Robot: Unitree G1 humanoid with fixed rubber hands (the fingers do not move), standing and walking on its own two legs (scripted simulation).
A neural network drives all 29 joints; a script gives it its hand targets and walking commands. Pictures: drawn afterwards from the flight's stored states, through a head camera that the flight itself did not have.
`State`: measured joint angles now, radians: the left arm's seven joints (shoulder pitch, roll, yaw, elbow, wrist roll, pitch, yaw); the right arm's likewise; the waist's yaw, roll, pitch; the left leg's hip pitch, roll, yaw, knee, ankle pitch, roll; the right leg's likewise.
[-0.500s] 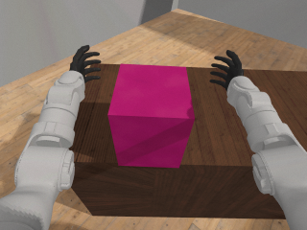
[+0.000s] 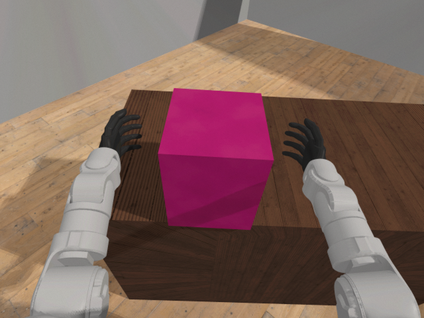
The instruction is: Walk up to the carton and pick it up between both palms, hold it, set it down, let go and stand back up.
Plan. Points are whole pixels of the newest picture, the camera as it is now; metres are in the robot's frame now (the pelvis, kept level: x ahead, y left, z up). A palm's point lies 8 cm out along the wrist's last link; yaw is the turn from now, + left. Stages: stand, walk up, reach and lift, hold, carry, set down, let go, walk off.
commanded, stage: set down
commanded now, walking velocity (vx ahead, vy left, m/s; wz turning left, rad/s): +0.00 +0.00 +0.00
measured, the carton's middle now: (213, 161) +0.44 +0.02 +0.03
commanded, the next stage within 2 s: let go in 1.76 s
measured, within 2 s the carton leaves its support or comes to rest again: neither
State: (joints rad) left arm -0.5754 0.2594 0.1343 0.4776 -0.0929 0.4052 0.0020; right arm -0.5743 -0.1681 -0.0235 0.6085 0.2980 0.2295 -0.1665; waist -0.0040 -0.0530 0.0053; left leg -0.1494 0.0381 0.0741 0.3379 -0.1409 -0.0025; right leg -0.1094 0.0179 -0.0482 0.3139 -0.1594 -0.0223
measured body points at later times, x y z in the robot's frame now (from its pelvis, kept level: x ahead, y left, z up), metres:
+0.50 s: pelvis +0.02 +0.00 +0.00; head +0.01 +0.02 +0.45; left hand +0.31 +0.22 +0.05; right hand +0.30 -0.19 +0.06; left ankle +0.03 +0.12 -0.75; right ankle +0.01 -0.10 -0.75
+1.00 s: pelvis +0.04 +0.00 +0.00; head +0.05 +0.01 +0.45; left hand +0.26 +0.23 +0.00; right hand +0.26 -0.19 +0.01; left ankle +0.03 +0.12 -0.75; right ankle +0.01 -0.10 -0.75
